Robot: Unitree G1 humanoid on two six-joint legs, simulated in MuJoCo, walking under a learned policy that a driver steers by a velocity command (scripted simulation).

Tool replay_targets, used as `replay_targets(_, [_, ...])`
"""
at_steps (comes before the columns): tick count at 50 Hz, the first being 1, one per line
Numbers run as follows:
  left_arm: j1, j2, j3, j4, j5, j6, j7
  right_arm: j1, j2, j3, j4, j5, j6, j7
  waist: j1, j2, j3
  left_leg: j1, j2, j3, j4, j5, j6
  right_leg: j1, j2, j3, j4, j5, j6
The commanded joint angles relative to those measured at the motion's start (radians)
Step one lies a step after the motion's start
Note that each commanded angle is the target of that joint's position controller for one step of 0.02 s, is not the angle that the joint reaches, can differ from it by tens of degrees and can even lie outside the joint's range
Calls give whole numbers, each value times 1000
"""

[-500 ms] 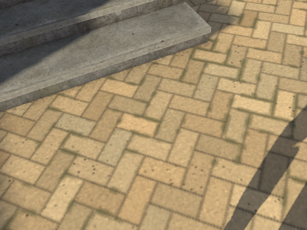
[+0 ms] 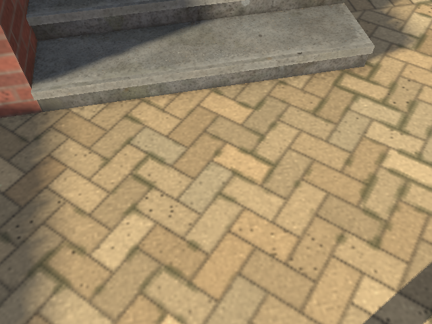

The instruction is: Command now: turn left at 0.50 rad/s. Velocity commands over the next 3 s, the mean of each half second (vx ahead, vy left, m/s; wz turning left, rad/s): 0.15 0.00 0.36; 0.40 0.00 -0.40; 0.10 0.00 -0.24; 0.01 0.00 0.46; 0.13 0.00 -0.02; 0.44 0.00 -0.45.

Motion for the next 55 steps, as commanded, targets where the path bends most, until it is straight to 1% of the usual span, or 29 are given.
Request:
replay_targets(1, [132,110,25,-27,12,-25,19,-61,-123,-30,-78,9,-8,2,63,59,-114,-86,110,-183,6,45,70,227,-63,54,-315,104,-31])
replay_targets(2, [125,223,46,-48,27,-23,25,-16,-35,-10,-99,15,-16,4,39,-210,-122,-242,-33,-6,230,-228,10,297,-351,364,-422,36,-110])
replay_targets(3, [73,250,52,-60,33,-15,17,-13,-97,-23,-88,-8,-14,-7,35,-213,-91,-258,-45,97,416,-386,4,144,-461,438,-409,125,-208])
replay_targets(4, [55,184,34,-71,34,-16,10,-15,-133,-34,-79,-14,-11,-5,17,-141,-55,-228,1,82,531,-361,12,78,-441,396,-391,207,-239])
replay_targets(6, [-21,106,12,-87,25,-20,8,25,-113,-36,-41,-15,1,10,-25,-117,-10,-228,20,107,642,-256,7,65,-318,196,-357,335,-198])
replay_targets(9, [35,108,14,-76,24,-25,13,18,-96,-27,-39,-11,11,34,5,-158,-51,-262,22,150,651,-219,-27,182,-273,73,-298,567,-194])
replay_targets(13, [165,135,30,-37,29,-33,0,-108,-94,-16,-85,-20,13,65,94,-181,-41,-346,56,160,520,-189,-26,299,-325,146,-412,11,-215])
replay_targets(15, [192,142,36,-17,31,-47,-7,-132,-76,-9,-91,-23,5,72,99,-161,-17,-340,57,154,444,-185,-14,306,-346,164,-447,-66,-222])
replay_targets(21, [217,133,38,48,27,-73,-48,-146,-20,25,-67,-23,-42,54,72,-162,19,-72,45,256,128,-233,58,146,-310,115,-438,12,-236])
replay_targets(23, [192,143,44,61,11,-62,-58,-54,-3,30,-27,-23,-62,39,3,-130,14,146,21,306,-80,-68,77,25,-274,89,-346,87,-219])
replay_targets(24, [180,120,40,59,7,-62,-57,46,-26,22,15,-25,-76,25,-38,-84,-26,344,31,276,-126,-24,81,-96,-238,65,-254,90,-189])
replay_targets(25, [138,51,20,31,6,-67,-58,177,-91,7,48,-37,-92,7,-99,55,-96,536,210,64,-215,-184,97,-254,-150,-14,-52,-15,-142])
replay_targets(26, [96,-35,-2,-16,8,-71,-55,244,-208,-15,44,-34,-102,-6,-125,234,-117,597,472,-283,-336,-452,149,-462,-23,-102,232,-208,-103])
replay_targets(27, [96,72,26,-7,20,-66,-46,210,-221,-22,50,-30,-101,-19,-112,155,-20,414,512,-309,-357,-504,219,-483,-52,10,369,-175,-120])
replay_targets(28, [122,102,41,20,13,-64,-56,110,-136,2,29,-25,-105,-17,-45,104,53,350,438,-213,-366,-485,192,-474,-90,50,412,-76,-126])
replay_targets(29, [159,89,42,46,9,-65,-65,43,-76,19,14,-15,-112,-12,-3,106,80,304,383,-113,-383,-386,153,-451,-101,48,409,1,-116])
replay_targets(31, [184,70,44,79,24,-57,-74,23,-27,33,7,-15,-131,-15,20,95,60,296,323,46,-380,-125,124,-414,-110,22,438,107,-88])
replay_targets(39, [-48,-14,21,-15,30,-46,-111,139,-9,39,68,-18,-159,-4,8,72,84,263,292,308,-335,347,137,-471,-115,-71,300,312,-48])
replay_targets(42, [-146,-27,7,-64,32,-46,-125,170,-39,33,87,-13,-163,-11,-7,69,93,265,311,356,-327,442,134,-373,-104,-145,124,327,-79])
replay_targets(44, [-126,-25,6,-67,38,-48,-118,178,-58,32,97,-11,-158,-21,11,60,70,310,311,401,-217,752,120,-281,-53,-199,47,287,-113])
replay_targets(46, [23,6,18,-29,44,-56,-104,170,-91,22,99,-9,-145,-33,74,83,-36,333,310,421,28,1033,99,-111,19,-221,24,237,-155])
replay_targets(47, [147,36,32,8,49,-67,-97,164,-101,20,93,-4,-139,-36,121,84,-118,287,304,416,214,967,87,48,41,-192,-31,275,-180])
replay_targets(48, [259,83,51,41,60,-78,-82,152,-103,20,80,7,-139,-30,185,41,-190,156,261,431,470,700,56,245,7,-129,-126,392,-214])
replay_targets(49, [244,193,75,31,58,-80,-67,219,17,43,35,8,-138,-16,100,-181,-295,-168,127,429,827,-297,12,529,-305,229,-50,826,-301])
replay_targets(50, [285,265,100,11,11,-70,-63,238,-37,30,-1,25,-126,-19,123,-195,-511,-285,16,232,1079,-437,-1,653,-473,597,-109,1038,-477])
replay_targets(51, [225,220,93,2,-7,-56,-50,162,-58,27,-7,12,-124,-19,112,-61,-421,-334,92,150,1054,-300,7,559,-425,459,-149,999,-442])
replay_targets(52, [149,157,75,-4,-12,-51,-42,110,-42,35,-23,10,-129,-19,90,-46,-255,-347,121,170,987,-227,5,389,-380,359,-191,958,-409])
replay_targets(53, [98,107,60,-9,-8,-48,-37,95,-40,33,-17,-5,-127,-21,51,2,-160,-324,149,165,908,-199,1,264,-319,296,-228,912,-356])
replay_targets(55, [65,72,45,-11,-9,-46,-31,131,-36,31,-17,-31,-87,-19,2,-6,-122,-226,158,162,804,-189,-18,108,-251,217,-273,898,-312])
Next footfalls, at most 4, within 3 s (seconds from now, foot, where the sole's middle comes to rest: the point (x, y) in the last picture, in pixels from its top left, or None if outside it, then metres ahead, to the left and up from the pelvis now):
0.02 right None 0.04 -0.10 -0.78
0.50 left None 0.05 0.13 -0.78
0.96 right None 0.39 -0.05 -0.78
1.60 left None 0.37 0.13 -0.78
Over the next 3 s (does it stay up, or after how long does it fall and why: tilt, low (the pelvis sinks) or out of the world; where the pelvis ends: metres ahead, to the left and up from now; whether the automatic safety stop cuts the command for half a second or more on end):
stays up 0.61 -0.05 -0.02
